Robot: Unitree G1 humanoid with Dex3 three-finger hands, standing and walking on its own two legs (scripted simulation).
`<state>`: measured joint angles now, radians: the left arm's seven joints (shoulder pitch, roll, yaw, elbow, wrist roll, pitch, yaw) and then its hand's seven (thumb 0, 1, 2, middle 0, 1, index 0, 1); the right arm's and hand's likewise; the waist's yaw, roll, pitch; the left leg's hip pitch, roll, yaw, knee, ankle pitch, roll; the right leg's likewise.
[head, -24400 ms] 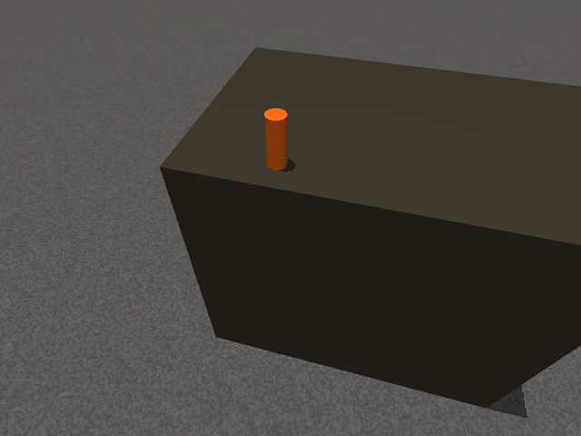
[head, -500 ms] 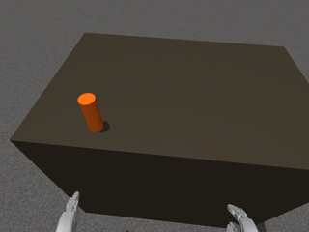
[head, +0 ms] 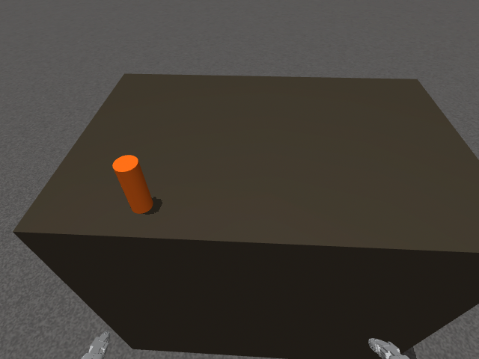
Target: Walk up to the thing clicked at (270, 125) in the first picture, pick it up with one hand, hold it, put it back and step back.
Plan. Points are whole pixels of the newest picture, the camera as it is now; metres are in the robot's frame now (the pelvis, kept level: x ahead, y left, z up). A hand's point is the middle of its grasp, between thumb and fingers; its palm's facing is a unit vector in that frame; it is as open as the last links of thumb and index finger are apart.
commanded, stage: home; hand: left
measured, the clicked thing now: (134, 185) +0.41 +0.20 +0.09
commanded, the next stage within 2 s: stand in 1.54 s
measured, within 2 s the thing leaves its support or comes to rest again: neither
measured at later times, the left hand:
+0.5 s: hand out of the picture +0.00 +0.27 -0.15, palm faces -0.06 -0.93 -0.36, open 17.6 cm
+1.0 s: hand out of the picture +0.03 +0.27 -0.15, palm faces -0.06 -0.94 -0.35, open 17.7 cm
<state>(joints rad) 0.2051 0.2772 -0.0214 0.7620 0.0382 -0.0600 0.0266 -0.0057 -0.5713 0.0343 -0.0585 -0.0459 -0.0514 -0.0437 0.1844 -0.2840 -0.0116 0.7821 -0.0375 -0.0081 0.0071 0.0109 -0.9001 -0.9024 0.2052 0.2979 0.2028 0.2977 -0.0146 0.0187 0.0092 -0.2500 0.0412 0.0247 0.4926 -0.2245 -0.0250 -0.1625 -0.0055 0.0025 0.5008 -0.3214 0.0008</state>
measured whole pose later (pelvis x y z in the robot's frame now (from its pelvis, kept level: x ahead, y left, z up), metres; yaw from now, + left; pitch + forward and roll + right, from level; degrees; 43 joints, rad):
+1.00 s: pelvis -0.02 +0.02 +0.01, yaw +0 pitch -2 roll +0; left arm 0.16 0.36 -0.02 1.12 0.02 -0.02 -0.01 0.00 -0.58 0.03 -0.05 -0.04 -0.05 -0.04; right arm 0.15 -0.35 0.01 1.11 -0.02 -0.01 0.02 0.01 -0.90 -0.90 0.20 0.30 0.20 0.30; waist -0.01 0.00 0.04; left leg -0.20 0.02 0.03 0.36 -0.13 0.00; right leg -0.11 -0.02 0.01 0.35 -0.21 0.03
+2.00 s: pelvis +0.00 +0.03 +0.01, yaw +0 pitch -2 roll +0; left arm 0.15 0.35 -0.01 1.11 0.02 -0.01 0.00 0.00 0.22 0.70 -0.20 -0.28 -0.19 -0.27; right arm 0.13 -0.35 0.00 1.13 -0.01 -0.01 0.01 0.01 -0.91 -0.90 0.20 0.30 0.20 0.30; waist -0.01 0.00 0.05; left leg -0.16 0.01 0.03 0.34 -0.14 0.01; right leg -0.05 -0.04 0.01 0.31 -0.22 0.04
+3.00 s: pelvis +0.00 +0.02 +0.01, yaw +1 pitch -2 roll +0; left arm 0.14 0.35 0.00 1.10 0.02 -0.01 0.00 0.01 0.90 0.90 -0.21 -0.30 -0.20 -0.30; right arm 0.11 -0.35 0.00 1.12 -0.01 -0.01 0.01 0.01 -0.91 -0.90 0.20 0.30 0.20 0.30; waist -0.01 0.00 0.05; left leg -0.15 0.01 0.03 0.34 -0.15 0.01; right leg -0.03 -0.04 0.00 0.29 -0.22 0.04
